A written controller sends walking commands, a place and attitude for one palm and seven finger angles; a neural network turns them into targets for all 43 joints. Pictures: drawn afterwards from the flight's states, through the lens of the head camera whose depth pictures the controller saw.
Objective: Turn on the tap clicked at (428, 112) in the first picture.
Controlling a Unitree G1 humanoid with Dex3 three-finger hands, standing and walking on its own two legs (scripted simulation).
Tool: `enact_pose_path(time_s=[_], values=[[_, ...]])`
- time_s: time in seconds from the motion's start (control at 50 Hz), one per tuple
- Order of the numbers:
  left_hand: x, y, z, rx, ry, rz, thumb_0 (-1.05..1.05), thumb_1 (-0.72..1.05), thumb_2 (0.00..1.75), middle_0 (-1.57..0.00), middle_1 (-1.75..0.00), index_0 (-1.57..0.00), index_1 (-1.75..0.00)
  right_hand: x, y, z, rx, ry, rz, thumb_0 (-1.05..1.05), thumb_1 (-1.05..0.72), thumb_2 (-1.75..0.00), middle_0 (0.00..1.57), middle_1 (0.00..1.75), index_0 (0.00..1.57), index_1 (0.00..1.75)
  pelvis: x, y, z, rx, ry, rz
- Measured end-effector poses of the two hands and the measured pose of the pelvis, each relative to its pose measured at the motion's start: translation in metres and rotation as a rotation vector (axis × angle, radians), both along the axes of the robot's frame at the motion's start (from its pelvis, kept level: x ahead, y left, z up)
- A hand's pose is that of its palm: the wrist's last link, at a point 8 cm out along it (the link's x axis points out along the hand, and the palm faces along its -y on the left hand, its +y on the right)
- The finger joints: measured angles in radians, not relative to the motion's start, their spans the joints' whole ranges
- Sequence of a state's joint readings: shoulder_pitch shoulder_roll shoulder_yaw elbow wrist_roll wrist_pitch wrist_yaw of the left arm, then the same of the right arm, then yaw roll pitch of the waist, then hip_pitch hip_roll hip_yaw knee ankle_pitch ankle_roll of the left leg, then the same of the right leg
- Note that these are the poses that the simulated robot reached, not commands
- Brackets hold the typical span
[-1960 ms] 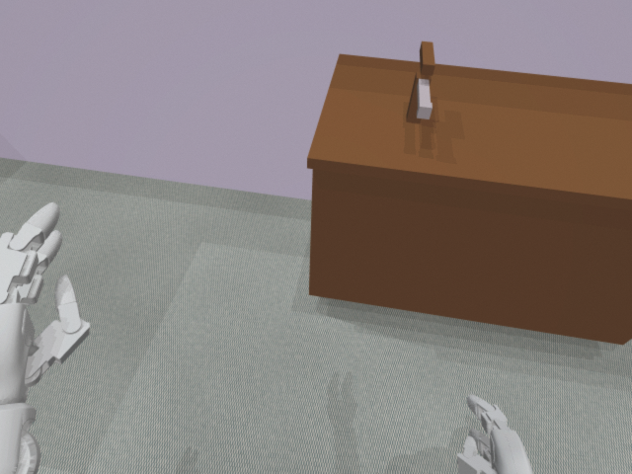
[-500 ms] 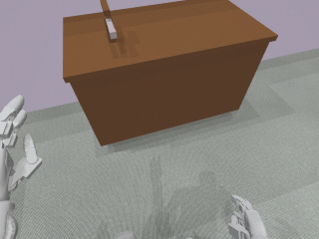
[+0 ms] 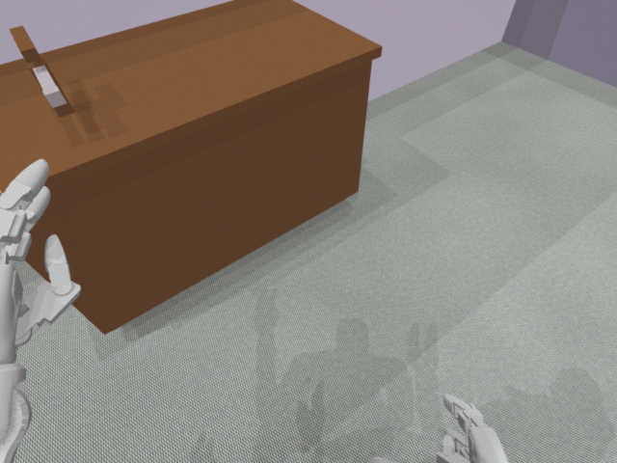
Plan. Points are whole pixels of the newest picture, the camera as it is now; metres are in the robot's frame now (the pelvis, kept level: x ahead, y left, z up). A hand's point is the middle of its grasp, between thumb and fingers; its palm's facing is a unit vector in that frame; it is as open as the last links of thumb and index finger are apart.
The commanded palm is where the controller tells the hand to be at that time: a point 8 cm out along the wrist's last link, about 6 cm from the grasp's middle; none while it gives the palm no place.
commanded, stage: walk to a spot facing it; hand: left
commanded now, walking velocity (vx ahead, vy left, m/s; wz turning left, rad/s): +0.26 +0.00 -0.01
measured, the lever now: (54, 96) +0.73 +0.55 +0.08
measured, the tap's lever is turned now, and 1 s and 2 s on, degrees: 0 0 0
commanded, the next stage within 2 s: turn to face it in 0.22 s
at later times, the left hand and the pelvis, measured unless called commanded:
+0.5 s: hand (72, 238) +0.29 +0.25 +0.19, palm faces +0.49 -0.81 -0.33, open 7.4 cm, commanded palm +0.23 +0.29 +0.21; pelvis +0.09 -0.01 +0.02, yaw +4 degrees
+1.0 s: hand (58, 260) +0.27 +0.26 +0.19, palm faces +0.59 -0.73 -0.35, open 7.4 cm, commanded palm +0.20 +0.29 +0.21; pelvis +0.11 -0.02 +0.02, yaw +14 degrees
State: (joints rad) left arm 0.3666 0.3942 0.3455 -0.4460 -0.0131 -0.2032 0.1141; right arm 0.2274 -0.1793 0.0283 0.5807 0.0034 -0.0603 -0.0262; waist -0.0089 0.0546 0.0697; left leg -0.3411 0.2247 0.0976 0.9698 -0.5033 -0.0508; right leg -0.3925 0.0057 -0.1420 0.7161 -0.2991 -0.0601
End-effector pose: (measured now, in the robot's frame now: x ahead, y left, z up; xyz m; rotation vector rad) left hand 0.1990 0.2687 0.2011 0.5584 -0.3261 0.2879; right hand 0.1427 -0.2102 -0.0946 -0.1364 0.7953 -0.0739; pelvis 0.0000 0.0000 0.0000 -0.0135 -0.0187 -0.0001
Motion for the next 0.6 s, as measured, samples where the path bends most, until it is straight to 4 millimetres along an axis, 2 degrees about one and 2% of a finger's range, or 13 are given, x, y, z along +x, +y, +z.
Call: enact_pose_path(time_s=[0.08, 0.14, 0.22, 0.3, 0.4, 0.48, 0.54, 0.6], values=[[0.012, -0.028, 0.006, -0.007, 0.019, -0.075, 0.02, 0.88, 0.9, -0.22, -0.3, -0.21, -0.3, -0.008, -0.036, 0.002, -0.04, 0.061, -0.074, 0.01, -0.91, -0.9, 0.21, 0.3, 0.2, 0.3, 0.006, -0.009, 0.008, 0.015, 0.007, -0.038], [0.015, -0.035, 0.018, 0.033, 0.032, -0.098, 0.02, 0.88, 0.9, -0.22, -0.3, -0.22, -0.3, -0.012, -0.057, 0.014, -0.075, 0.08, -0.127, 0.01, -0.91, -0.9, 0.2, 0.3, 0.2, 0.3, 0.016, -0.014, 0.017, 0.018, 0.02, -0.043], [0.021, -0.031, 0.034, 0.056, -0.002, -0.073, 0.02, 0.88, 0.9, -0.22, -0.3, -0.22, -0.3, -0.008, -0.075, 0.029, -0.124, 0.086, -0.157, 0.01, -0.91, -0.9, 0.2, 0.3, 0.2, 0.3, 0.032, -0.02, 0.026, 0.032, 0.028, -0.029], [0.026, -0.016, 0.033, 0.011, -0.035, 0.004, 0.01, 0.88, 0.9, -0.22, -0.3, -0.22, -0.3, 0.009, -0.08, 0.038, -0.159, 0.07, -0.146, 0.01, -0.91, -0.9, 0.2, 0.3, 0.19, 0.3, 0.05, -0.02, 0.029, 0.037, 0.025, 0.002], [0.032, 0.003, 0.013, -0.097, -0.057, 0.098, 0.01, 0.88, 0.9, -0.22, -0.3, -0.21, -0.3, 0.051, -0.066, 0.039, -0.188, 0.031, -0.079, 0.01, -0.91, -0.9, 0.2, 0.3, 0.19, 0.3, 0.076, -0.012, 0.022, 0.021, 0.012, 0.045], [0.042, 0.016, 0.0, -0.142, -0.068, 0.137, 0.02, 0.89, 0.9, -0.22, -0.3, -0.21, -0.3, 0.093, -0.039, 0.036, -0.166, -0.017, -0.016, 0.01, -0.91, -0.9, 0.2, 0.3, 0.19, 0.3, 0.089, -0.006, 0.015, 0.038, 0.003, 0.066], [0.049, 0.018, 0.004, -0.118, -0.049, 0.151, 0.02, 0.89, 0.9, -0.21, -0.3, -0.21, -0.3, 0.122, -0.012, 0.037, -0.11, -0.059, 0.057, 0.01, -0.91, -0.9, 0.2, 0.3, 0.2, 0.3, 0.094, -0.007, 0.016, 0.025, 0.008, 0.102], [0.048, 0.012, 0.019, -0.064, -0.053, 0.152, 0.02, 0.89, 0.9, -0.21, -0.3, -0.21, -0.3, 0.145, 0.012, 0.037, -0.034, -0.088, 0.131, 0.01, -0.91, -0.9, 0.2, 0.3, 0.2, 0.3, 0.097, -0.013, 0.018, 0.01, 0.01, 0.13]])
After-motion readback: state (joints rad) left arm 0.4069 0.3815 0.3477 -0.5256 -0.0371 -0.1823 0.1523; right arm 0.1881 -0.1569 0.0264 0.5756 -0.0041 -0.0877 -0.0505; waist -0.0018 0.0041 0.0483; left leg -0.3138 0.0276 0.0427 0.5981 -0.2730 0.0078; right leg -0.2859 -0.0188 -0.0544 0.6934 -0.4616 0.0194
